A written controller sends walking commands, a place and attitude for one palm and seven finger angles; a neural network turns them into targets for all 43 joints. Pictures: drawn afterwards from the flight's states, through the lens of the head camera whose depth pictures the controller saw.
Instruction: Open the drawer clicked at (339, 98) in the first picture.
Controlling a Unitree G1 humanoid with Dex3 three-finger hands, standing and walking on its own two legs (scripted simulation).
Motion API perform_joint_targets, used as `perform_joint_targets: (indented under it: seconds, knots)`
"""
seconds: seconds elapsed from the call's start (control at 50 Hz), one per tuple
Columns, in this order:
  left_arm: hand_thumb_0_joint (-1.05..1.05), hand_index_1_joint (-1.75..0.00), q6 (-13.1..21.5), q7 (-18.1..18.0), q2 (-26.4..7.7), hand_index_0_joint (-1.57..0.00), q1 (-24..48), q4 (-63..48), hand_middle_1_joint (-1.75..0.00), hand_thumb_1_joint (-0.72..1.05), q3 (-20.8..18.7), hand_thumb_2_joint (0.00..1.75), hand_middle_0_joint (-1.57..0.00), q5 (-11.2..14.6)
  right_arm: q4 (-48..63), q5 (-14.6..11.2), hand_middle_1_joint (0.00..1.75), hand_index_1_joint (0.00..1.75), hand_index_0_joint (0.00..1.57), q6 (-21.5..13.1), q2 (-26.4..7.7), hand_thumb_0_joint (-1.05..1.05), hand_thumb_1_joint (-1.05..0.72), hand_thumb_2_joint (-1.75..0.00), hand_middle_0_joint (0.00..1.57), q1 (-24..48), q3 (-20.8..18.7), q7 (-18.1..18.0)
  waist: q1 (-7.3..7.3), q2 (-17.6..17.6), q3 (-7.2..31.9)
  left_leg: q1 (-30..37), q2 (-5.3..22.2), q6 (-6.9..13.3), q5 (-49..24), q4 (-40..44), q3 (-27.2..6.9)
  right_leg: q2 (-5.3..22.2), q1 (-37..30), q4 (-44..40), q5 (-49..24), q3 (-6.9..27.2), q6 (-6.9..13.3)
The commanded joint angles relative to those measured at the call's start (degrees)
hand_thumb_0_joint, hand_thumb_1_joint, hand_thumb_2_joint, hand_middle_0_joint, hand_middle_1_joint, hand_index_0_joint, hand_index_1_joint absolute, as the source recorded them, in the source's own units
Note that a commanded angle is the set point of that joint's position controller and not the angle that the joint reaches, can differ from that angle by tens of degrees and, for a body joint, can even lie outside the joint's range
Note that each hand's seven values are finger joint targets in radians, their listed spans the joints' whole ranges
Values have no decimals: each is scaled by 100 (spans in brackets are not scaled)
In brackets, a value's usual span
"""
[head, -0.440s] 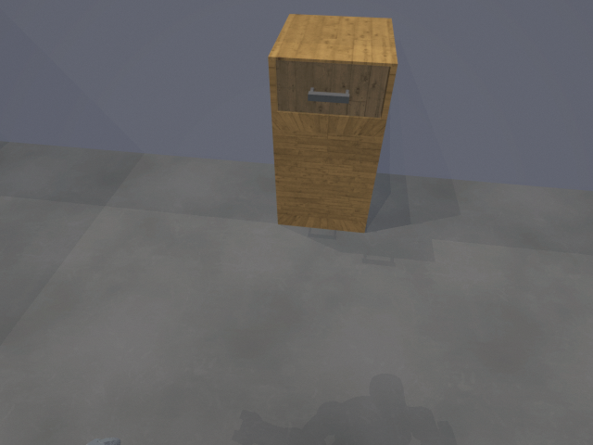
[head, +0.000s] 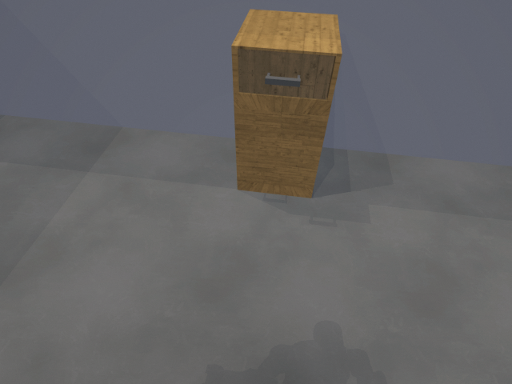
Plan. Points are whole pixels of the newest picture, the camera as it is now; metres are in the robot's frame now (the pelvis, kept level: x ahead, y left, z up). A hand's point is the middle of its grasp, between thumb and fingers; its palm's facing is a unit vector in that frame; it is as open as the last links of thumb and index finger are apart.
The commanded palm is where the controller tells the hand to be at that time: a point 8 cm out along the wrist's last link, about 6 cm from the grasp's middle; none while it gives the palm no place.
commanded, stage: stand and wait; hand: left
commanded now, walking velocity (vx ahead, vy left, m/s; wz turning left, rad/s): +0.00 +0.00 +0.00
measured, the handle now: (283, 78) +1.19 -0.03 -0.09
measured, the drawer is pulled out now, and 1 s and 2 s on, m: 0.00 0.00 0.00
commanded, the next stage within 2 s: look at it before walking up in 0.38 s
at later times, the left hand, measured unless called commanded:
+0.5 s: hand out of the picture +0.07 +0.25 -0.15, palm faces -0.03 -0.94 -0.33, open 7.4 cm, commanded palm none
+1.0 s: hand out of the picture +0.08 +0.25 -0.15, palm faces -0.03 -0.94 -0.33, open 7.4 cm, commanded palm none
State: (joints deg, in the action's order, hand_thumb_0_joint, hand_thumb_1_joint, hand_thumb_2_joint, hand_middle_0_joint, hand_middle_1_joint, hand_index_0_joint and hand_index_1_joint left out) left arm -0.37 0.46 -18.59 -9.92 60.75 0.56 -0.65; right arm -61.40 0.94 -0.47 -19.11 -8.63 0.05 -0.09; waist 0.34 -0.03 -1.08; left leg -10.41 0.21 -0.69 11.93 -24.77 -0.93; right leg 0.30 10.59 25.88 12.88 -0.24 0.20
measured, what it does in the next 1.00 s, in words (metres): stands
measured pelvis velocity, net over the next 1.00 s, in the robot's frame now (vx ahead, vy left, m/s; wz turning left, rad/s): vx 0.01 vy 0.00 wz -0.01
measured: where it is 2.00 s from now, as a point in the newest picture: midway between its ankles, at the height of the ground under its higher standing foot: outside the picture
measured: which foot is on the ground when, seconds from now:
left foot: down 0.00-1.00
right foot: down 0.00-1.00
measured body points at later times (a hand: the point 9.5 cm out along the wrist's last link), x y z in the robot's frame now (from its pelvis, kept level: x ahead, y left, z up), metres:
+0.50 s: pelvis +0.00 +0.01 +0.00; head +0.00 +0.00 +0.45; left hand +0.07 +0.30 -0.13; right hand +0.07 -0.29 -0.13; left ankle +0.02 +0.13 -0.74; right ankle +0.01 -0.12 -0.74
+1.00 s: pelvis +0.01 +0.00 +0.00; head +0.02 +0.00 +0.45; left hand +0.08 +0.30 -0.13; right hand +0.09 -0.29 -0.13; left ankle +0.02 +0.13 -0.74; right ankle +0.01 -0.12 -0.74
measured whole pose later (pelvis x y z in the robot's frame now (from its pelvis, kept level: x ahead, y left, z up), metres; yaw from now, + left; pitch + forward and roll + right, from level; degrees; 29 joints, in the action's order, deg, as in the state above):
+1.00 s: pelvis +0.01 +0.00 +0.00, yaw -1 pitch -2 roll +0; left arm 0.1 0.4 -19.4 -8.8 62.4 0.5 -0.7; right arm -63.6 0.6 -0.7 -19.4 -6.6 0.2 0.0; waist 0.5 -0.1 -1.8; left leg -8.3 0.1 -0.4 11.3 -21.4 -0.3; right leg 0.4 8.6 22.4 12.0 0.4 -0.2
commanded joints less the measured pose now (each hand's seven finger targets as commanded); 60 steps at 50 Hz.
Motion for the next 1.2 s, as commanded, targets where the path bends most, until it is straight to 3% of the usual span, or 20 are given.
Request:
perform_joint_targets:
  seconds: [0.0, 0.24, 0.62, 1.08, 1.12, 1.14, 1.18]
  knots:
    - [0, -30, 178, -105, -1226, -20, 325, -358, -30, 90, -261, 90, -20, 6, 354, -22, 30, 30, 20, -144, -1123, 0, -90, -90, 20, 339, -244, -54, -30, -59, 168, -48, 549, 239, -224, 469, -522, 638, 104, -714, 141, 729, 197]
    - [0, -30, 164, -106, -1254, -20, 284, -219, -30, 90, -240, 90, -20, 1, 190, -38, 30, 30, 20, -134, -1184, 0, -90, -90, 20, 278, -237, -42, -19, -9, 67, -69, 589, 244, -81, 609, -577, 611, 138, -768, 250, 736, 179]
    - [0, -30, 189, -112, -1244, -20, 348, -237, -30, 90, -235, 90, -20, -5, 174, -44, 30, 30, 20, -159, -1183, 0, -90, -90, 20, 398, -230, -44, -25, -44, 219, 174, 632, 233, -636, 628, -531, 648, -60, -727, -493, 654, 153]
    - [0, -30, 195, -115, -1260, -20, 331, -198, -30, 90, -239, 90, -20, -1, 133, -54, 30, 30, 20, -156, -1194, 0, -90, -90, 20, 456, -206, -55, -17, -33, 344, 355, 662, 212, -912, 659, -473, 664, -275, -754, -896, 630, 143]
    - [0, -30, 82, -123, -670, -20, -7, -58, -30, 90, -126, 90, -20, 4, 14, -10, 30, 30, 20, -73, -584, 0, -90, -90, 20, 176, -81, -48, -14, -38, 294, 418, 636, 102, -347, 490, -257, 599, -81, -710, -321, 703, 93]
    - [0, -30, 22, -107, -601, -20, -147, -58, -30, 90, -134, 90, -20, -19, 14, 2, 30, 30, 20, -33, -489, 0, -90, -90, 20, -10, -81, -45, -17, -114, 247, 358, 618, 92, 243, 391, -180, 542, 62, -697, 299, 810, 122]
    - [0, -30, -61, -32, -631, -20, -216, -189, -30, 90, -206, 90, -20, -48, 97, 32, 30, 30, 20, 10, -556, 0, -90, -90, 20, -110, -146, -44, -20, -102, -272, -44, 635, 143, 1480, 440, -170, 405, 568, -680, 1456, 997, 205]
